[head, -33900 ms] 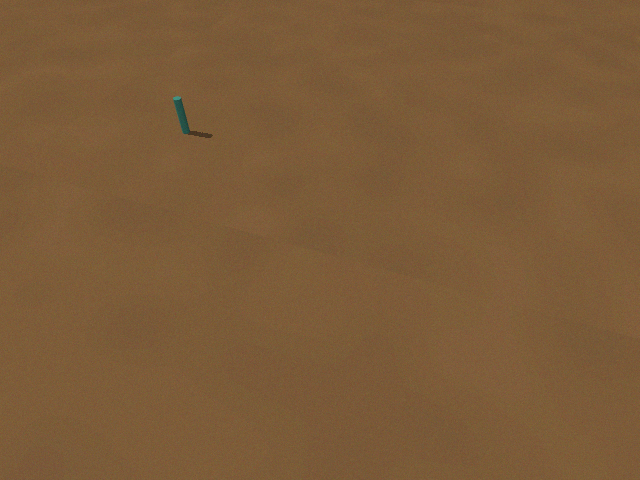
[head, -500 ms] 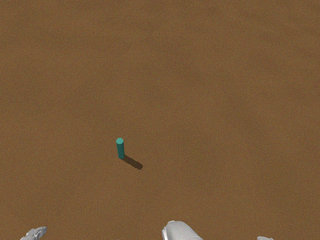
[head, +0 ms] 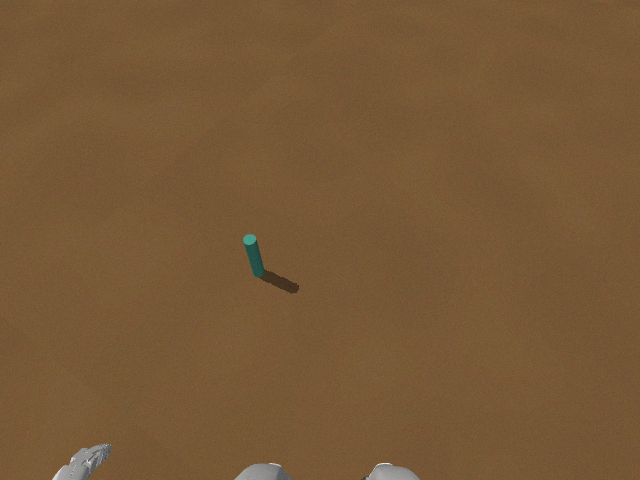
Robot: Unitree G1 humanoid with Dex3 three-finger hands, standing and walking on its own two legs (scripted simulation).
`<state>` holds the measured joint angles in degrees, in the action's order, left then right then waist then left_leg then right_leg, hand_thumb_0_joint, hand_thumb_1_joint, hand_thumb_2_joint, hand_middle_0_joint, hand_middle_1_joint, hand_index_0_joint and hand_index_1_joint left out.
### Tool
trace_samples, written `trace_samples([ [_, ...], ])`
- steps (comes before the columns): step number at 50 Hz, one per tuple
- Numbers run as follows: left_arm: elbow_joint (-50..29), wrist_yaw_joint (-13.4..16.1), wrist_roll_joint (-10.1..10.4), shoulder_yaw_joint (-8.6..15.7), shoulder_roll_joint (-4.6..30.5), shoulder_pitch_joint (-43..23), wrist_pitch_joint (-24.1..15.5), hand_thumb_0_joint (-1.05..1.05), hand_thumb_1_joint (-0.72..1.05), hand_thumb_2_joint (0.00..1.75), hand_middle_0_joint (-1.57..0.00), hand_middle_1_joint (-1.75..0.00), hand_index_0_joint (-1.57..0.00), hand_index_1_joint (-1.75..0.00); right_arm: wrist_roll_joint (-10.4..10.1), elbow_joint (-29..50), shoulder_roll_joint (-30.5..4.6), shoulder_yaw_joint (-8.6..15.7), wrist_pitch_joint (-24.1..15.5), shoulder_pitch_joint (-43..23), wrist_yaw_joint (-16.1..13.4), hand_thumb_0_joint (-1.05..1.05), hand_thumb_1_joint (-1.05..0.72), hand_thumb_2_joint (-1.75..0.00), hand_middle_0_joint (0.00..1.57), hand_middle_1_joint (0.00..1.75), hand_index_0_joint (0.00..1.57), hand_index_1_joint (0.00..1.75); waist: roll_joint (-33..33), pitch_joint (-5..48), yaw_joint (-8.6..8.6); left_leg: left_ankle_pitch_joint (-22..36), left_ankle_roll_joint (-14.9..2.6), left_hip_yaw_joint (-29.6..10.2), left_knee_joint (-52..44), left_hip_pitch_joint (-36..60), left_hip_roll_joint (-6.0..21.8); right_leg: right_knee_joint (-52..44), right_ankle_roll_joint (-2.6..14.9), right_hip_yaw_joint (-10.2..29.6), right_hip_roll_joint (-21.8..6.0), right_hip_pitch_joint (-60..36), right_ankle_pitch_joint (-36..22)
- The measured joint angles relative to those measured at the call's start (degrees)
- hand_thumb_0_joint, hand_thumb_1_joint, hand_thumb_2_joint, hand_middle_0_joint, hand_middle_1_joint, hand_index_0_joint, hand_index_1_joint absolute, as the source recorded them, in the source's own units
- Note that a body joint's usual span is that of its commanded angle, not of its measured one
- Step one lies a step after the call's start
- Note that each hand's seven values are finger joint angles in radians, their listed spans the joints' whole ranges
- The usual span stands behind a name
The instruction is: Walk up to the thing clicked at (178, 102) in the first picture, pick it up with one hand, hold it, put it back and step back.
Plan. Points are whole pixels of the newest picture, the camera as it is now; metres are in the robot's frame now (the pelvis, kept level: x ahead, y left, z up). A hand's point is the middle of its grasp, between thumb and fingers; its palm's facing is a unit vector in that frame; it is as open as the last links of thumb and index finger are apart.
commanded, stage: step back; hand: left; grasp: from the side
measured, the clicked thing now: (254, 256) +0.83 +0.24 -0.66
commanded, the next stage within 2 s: stand in 1.62 s
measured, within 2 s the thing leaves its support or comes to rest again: neither
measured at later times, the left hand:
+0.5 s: hand out of the picture -0.11 +0.22 -0.15, palm faces -0.03 -0.91 -0.41, open 7.4 cm
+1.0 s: hand out of the picture -0.19 +0.23 -0.14, palm faces +0.06 -0.92 -0.39, open 7.4 cm
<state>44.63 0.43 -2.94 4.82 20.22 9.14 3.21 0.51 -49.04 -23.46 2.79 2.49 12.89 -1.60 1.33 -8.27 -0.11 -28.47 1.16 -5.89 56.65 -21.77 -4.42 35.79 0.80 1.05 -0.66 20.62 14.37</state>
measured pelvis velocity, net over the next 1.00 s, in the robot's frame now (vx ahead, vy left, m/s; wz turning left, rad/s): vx -0.23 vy -0.05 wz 0.07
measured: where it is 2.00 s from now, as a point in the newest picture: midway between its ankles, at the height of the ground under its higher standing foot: outside the picture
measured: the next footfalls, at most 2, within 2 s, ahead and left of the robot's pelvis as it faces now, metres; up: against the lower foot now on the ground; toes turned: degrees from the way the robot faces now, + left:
left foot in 0.08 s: -0.01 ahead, +0.11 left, +0.00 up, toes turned +0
right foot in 0.42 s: -0.15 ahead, -0.16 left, +0.00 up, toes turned +3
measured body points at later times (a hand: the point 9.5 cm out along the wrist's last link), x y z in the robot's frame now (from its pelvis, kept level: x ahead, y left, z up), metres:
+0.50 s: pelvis -0.18 -0.05 -0.01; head -0.12 -0.06 +0.43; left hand -0.11 +0.27 -0.13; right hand -0.03 -0.37 -0.12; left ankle -0.07 +0.11 -0.71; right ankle -0.20 -0.17 -0.73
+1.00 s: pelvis -0.23 -0.05 +0.01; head -0.22 -0.05 +0.46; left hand -0.19 +0.28 -0.11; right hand -0.16 -0.36 -0.12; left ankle -0.25 +0.08 -0.73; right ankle -0.19 -0.17 -0.71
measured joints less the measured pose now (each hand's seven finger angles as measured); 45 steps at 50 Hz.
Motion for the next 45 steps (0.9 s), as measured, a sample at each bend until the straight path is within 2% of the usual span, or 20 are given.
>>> trace_samples([
  [3, -2.2, 0.4, 0.5, -0.1, 1.1, -2.9, 0.0, 0.01, 0.9, 0.89, -0.2, -0.3, -0.2, -0.3, 0.6, -0.5, 1.0, -0.3, -0.4, 0.9, 0.2, 0.01, -0.91, -0.9, 0.2, 0.3, 0.2, 0.29, -0.9, -1.6, -0.82, 2.8, -0.6, 3.0, -14.5, 6.0, 2.3, 2.9, -0.13, -2.4, -0.5, 2.7, -0.2],
  [5, -2.6, 0.4, 1.1, 0.0, 2.5, -4.7, 0.5, 0.01, 0.91, 0.89, -0.2, -0.3, -0.2, -0.3, 1.2, -1.5, 3.0, -0.3, -0.6, 0.0, 0.3, 0.01, -0.91, -0.9, 0.2, 0.3, 0.2, 0.29, -5.0, -3.7, -0.2, 7.4, -1.87, 5.0, -19.2, 8.0, 0.5, 5.9, -0.34, -1.0, -2.5, 4.2, -0.1],
  [6, -2.4, 0.4, 1.4, 0.1, 2.7, -4.9, 0.9, 0.0, 0.91, 0.89, -0.2, -0.3, -0.2, -0.3, 1.5, -1.5, 3.7, -0.6, -0.6, -0.2, 0.6, 0.01, -0.91, -0.9, 0.2, 0.3, 0.2, 0.29, -6.4, -4.1, 0.39, 8.0, -2.14, 5.9, -19.3, 8.0, 0.2, 7.7, -0.05, 0.5, -2.1, 5.0, 2.5],
  [9, -0.5, 0.4, 1.6, -0.3, 1.6, -4.3, 2.0, 0.0, 0.91, 0.89, -0.2, -0.3, -0.2, -0.3, 2.0, -0.9, 3.7, -1.1, -0.8, 0.0, 1.2, 0.01, -0.91, -0.9, 0.2, 0.3, 0.2, 0.3, -4.2, -2.8, -1.32, 9.4, -2.5, 3.7, -18.9, 6.1, 2.8, 21.5, -0.15, 3.6, 3.9, 7.5, 14.8],
  [11, 0.2, 0.1, 2.1, -0.5, 1.4, -3.3, 2.2, 0.01, 0.91, 0.89, -0.2, -0.3, -0.2, -0.3, 2.3, -0.7, 3.7, -1.2, -0.9, -0.2, 0.9, 0.01, -0.91, -0.89, 0.2, 0.3, 0.2, 0.3, -3.7, -1.6, -1.16, 11.6, -2.2, 3.3, -21.1, 5.5, 4.2, 30.0, 0.05, 6.3, 6.6, 8.2, 15.3],
  [13, 0.5, -0.2, 2.2, -0.5, 1.6, -1.9, 1.9, 0.01, 0.91, 0.89, -0.2, -0.3, -0.2, -0.3, 2.2, -0.2, 3.4, -1.2, -0.8, -1.1, 0.8, 0.01, -0.9, -0.89, 0.21, 0.3, 0.2, 0.3, -3.8, -0.6, -0.33, 13.5, -1.8, 3.8, -22.7, 4.4, 5.3, 34.3, -0.25, 7.7, 7.3, 7.7, 14.4],
  [16, 1.3, -0.3, 2.0, -0.3, 2.0, -0.5, 1.5, 0.01, 0.91, 0.89, -0.2, -0.3, -0.2, -0.3, 2.1, 1.4, 2.7, -0.7, -0.9, -3.2, 0.7, 0.01, -0.9, -0.89, 0.21, 0.3, 0.2, 0.3, -3.6, -0.6, 0.38, 15.6, -1.49, 4.2, -23.1, 2.3, 6.4, 30.1, -1.63, 7.3, 5.7, 3.3, 14.7],
  [19, 2.4, -0.2, 1.9, -0.4, 2.5, 0.6, 0.7, 0.01, 0.91, 0.89, -0.2, -0.3, -0.2, -0.3, 2.0, 3.4, 1.6, -0.5, -0.8, -5.8, 0.8, 0.01, -0.9, -0.9, 0.2, 0.3, 0.2, 0.3, -3.3, -1.3, 1.25, 16.8, -0.92, 5.2, -21.5, -0.7, 7.5, 16.8, -2.21, 5.0, 2.7, -2.4, 14.7],
  [21, 3.6, -0.2, 1.8, -0.5, 2.8, 1.3, -0.1, 0.01, 0.91, 0.89, -0.2, -0.3, -0.2, -0.3, 1.8, 4.2, 0.8, -0.5, -0.4, -7.5, 1.2, 0.01, -0.9, -0.9, 0.2, 0.3, 0.2, 0.3, -2.8, -1.5, 1.69, 16.9, 0.01, 5.7, -19.0, -3.1, 8.3, 4.9, -1.82, 3.0, 1.3, -7.0, 10.6],
  [22, 4.8, 0.0, 1.6, -0.4, 2.1, 1.1, -0.6, 0.01, 0.91, 0.89, -0.2, -0.3, -0.2, -0.3, 1.6, 4.1, 0.0, -0.3, -0.1, -8.4, 1.3, 0.01, -0.9, -0.9, 0.2, 0.3, 0.2, 0.3, -0.9, -2.2, 1.57, 16.7, 0.33, 4.8, -17.3, -4.1, 9.5, 2.3, -1.41, 1.9, 2.4, -8.2, 10.0],
  [23, 5.8, -0.1, 1.3, -0.5, 1.0, 0.9, -0.7, 0.01, 0.91, 0.89, -0.2, -0.3, -0.2, -0.3, 1.3, 3.8, -0.8, 0.0, 0.4, -9.0, 1.3, 0.01, -0.9, -0.9, 0.2, 0.3, 0.2, 0.3, 1.8, -2.9, 0.93, 16.4, -0.59, 2.8, -16.0, -4.8, 10.5, 2.0, -0.91, 0.4, 3.9, -8.5, 9.3],
  [24, 6.2, -0.3, 1.0, -0.8, 0.4, 1.5, -0.9, 0.01, 0.91, 0.89, -0.2, -0.3, -0.2, -0.3, 1.2, 3.3, -1.0, 0.3, 0.8, -8.8, 1.1, 0.01, -0.91, -0.9, 0.2, 0.3, 0.2, 0.3, 2.9, -2.6, 0.49, 12.1, -1.2, 0.6, -14.3, -5.7, 9.5, 2.6, -0.55, -0.4, 4.2, -8.1, 9.0],
  [26, 6.4, -0.6, 0.5, -1.2, 0.3, 3.4, -1.0, 0.01, 0.91, 0.89, -0.2, -0.3, -0.2, -0.3, 0.9, 2.1, -0.3, 0.5, 1.5, -7.4, 0.7, 0.01, -0.91, -0.9, 0.2, 0.3, 0.2, 0.29, 1.3, -0.4, 2.02, 3.1, -0.97, -1.3, -6.6, -7.5, 4.8, 4.2, 0.18, 0.9, 2.5, -6.0, 8.7],
  [28, 7.0, -0.4, 0.4, -1.3, 0.0, 4.7, -1.0, 0.01, 0.91, 0.89, -0.2, -0.3, -0.2, -0.3, 0.6, 0.9, 0.0, 0.3, 1.7, -5.9, 0.9, 0.01, -0.91, -0.9, 0.2, 0.3, 0.2, 0.29, 0.1, 1.0, 2.89, 1.7, -0.98, -2.3, 1.4, -8.0, 1.2, 3.4, 0.34, 2.1, 0.9, -5.4, 7.3],
  [30, 7.5, -0.2, 0.4, -1.2, -0.3, 5.0, -1.2, 0.01, 0.91, 0.89, -0.2, -0.3, -0.2, -0.3, 0.4, 0.2, -0.4, 0.2, 1.3, -4.3, 1.0, 0.01, -0.91, -0.9, 0.2, 0.3, 0.2, 0.29, 0.6, 2.1, 2.13, 3.2, -0.84, -3.0, 5.6, -7.6, -0.5, 1.9, 0.08, 1.3, 0.0, -5.0, 5.8],
  [33, 7.0, -0.2, 0.1, -0.9, -0.2, 4.7, -2.1, 0.01, 0.9, 0.89, -0.2, -0.3, -0.2, -0.3, 0.7, -1.4, -0.6, 0.2, 1.0, -1.9, 1.1, 0.01, -0.91, -0.9, 0.2, 0.3, 0.2, 0.29, 1.9, 2.8, 1.71, 4.1, -0.17, -2.4, 4.3, -4.3, 0.2, 1.4, 0.05, -0.3, -0.1, -3.9, 4.6],
  [38, 5.8, -0.5, -0.1, -0.2, 1.4, 3.1, -3.2, 0.01, 0.9, 0.89, -0.2, -0.3, -0.2, -0.3, 1.7, -5.2, 0.3, 0.2, 0.6, 1.3, 2.4, 0.01, -0.91, -0.9, 0.2, 0.3, 0.2, 0.29, 1.8, 3.4, 1.3, -1.0, -0.12, 1.9, -12.7, 4.6, 3.5, 3.2, 0.41, -4.0, -1.3, -2.3, 5.0],
  [41, 6.5, -0.4, 0.3, -0.1, 3.1, 2.8, -2.7, 0.01, 0.9, 0.89, -0.2, -0.3, -0.2, -0.3, 2.1, -7.0, 2.3, 0.5, -0.6, 1.3, 3.0, 0.01, -0.91, -0.9, 0.2, 0.3, 0.2, 0.29, -2.5, 2.5, 2.02, 8.7, -1.18, 4.8, -21.6, 9.2, 1.6, 5.6, 0.08, -2.1, -3.9, -1.9, 6.3],
  [43, 8.1, -0.3, 0.8, -0.3, 2.9, 4.0, -2.2, 0.01, 0.91, 0.89, -0.2, -0.3, -0.2, -0.3, 2.4, -6.7, 2.7, 0.4, -1.4, 2.2, 3.3, 0.01, -0.91, -0.9, 0.2, 0.3, 0.2, 0.29, -2.6, 4.2, 1.26, 8.9, -2.16, 5.0, -22.3, 9.3, 1.8, 9.0, 0.07, -0.8, -2.3, -0.5, 11.8],
  [45, 9.8, -0.8, 1.2, -0.6, 2.8, 4.4, -2.0, 0.01, 0.91, 0.89, -0.2, -0.3, -0.2, -0.3, 2.4, -6.5, 2.9, 0.3, -2.0, 2.7, 3.5, 0.01, -0.91, -0.9, 0.2, 0.3, 0.2, 0.3, -1.9, 5.2, -0.05, 9.0, -3.2, 4.0, -23.3, 9.7, 2.8, 12.7, 0.2, -0.8, -0.6, 0.6, 13.9],
])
